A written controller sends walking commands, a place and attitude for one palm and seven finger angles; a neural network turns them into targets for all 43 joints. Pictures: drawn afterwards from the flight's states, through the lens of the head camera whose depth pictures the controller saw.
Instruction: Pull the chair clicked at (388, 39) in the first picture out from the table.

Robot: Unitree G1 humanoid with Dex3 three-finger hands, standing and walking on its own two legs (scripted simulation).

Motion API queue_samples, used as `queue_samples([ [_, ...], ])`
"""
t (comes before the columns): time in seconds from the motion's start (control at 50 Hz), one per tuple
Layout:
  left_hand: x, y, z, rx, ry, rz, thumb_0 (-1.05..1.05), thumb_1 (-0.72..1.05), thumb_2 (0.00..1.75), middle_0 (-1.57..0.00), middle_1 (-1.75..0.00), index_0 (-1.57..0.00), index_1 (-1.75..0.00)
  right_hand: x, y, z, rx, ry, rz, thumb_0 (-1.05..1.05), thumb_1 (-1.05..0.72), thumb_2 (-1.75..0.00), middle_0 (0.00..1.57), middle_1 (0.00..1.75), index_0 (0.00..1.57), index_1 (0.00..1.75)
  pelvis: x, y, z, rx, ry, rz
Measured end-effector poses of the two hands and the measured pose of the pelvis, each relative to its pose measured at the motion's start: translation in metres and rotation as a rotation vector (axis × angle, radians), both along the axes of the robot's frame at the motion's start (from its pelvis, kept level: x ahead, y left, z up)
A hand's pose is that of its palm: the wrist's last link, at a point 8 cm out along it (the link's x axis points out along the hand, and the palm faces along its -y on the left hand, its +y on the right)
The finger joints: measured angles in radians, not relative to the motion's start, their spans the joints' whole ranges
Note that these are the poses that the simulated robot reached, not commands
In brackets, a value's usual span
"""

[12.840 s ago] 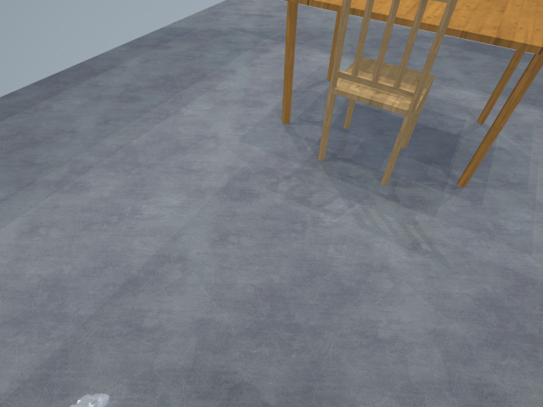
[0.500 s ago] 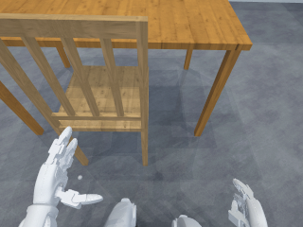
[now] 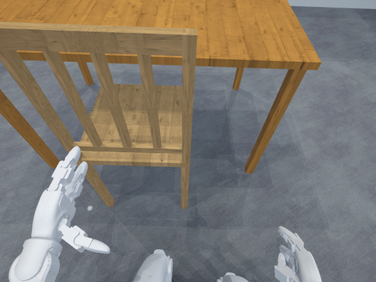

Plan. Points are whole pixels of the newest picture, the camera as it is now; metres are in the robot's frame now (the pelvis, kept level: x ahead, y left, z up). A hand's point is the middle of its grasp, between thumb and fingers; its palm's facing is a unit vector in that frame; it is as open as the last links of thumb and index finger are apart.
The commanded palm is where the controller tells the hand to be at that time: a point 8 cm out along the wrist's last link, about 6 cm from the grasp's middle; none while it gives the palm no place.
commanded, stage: raise the hand toward the chair's back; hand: left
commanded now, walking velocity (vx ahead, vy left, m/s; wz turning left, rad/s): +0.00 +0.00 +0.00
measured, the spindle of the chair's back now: (115, 108) +0.52 +0.23 +0.03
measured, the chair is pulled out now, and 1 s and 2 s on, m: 0.00 0.00 0.00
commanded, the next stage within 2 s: aim the fingers beside a spindle in 0.44 s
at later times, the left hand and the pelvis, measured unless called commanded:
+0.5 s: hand (91, 210) +0.24 +0.20 +0.05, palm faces +0.02 -1.00 -0.05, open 16.9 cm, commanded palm +0.22 +0.26 +0.05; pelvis +0.00 +0.00 +0.00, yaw +0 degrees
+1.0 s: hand (116, 188) +0.29 +0.17 +0.03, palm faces +0.00 -1.00 -0.03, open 16.9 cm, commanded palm +0.27 +0.22 +0.03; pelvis +0.00 -0.01 -0.01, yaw -1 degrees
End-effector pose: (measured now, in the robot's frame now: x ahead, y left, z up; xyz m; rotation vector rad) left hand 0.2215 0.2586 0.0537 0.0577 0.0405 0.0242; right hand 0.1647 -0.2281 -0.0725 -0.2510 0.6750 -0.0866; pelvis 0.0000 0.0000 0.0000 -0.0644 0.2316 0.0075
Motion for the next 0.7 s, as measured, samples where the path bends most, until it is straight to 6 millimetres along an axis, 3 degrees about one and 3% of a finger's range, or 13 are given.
queue_samples([
  [0.22, 0.002, -0.003, -0.003, -0.012, 0.004, -0.008, -0.01, -0.50, 0.30, -0.06, -0.08, -0.07, -0.08, -0.013, -0.014, 0.005, -0.029, 0.010, -0.039, 0.02, -0.90, -0.90, 0.20, 0.30, 0.20, 0.30, 0.001, 0.001, 0.002, 0.001, -0.001, -0.007],
  [0.6, -0.005, -0.006, 0.000, -0.009, -0.018, 0.003, -0.01, -0.50, 0.30, -0.06, -0.08, -0.07, -0.08, 0.002, -0.001, 0.004, 0.009, -0.033, 0.003, 0.02, -0.90, -0.90, 0.20, 0.30, 0.20, 0.30, -0.003, -0.002, 0.000, 0.001, -0.006, -0.001],
  [0.7, 0.003, -0.013, -0.006, -0.019, -0.028, -0.010, -0.01, -0.50, 0.30, -0.06, -0.08, -0.06, -0.08, 0.002, -0.003, 0.000, 0.000, -0.030, 0.015, 0.01, -0.90, -0.90, 0.20, 0.30, 0.20, 0.30, -0.005, -0.003, -0.004, 0.001, 0.004, 0.002],
])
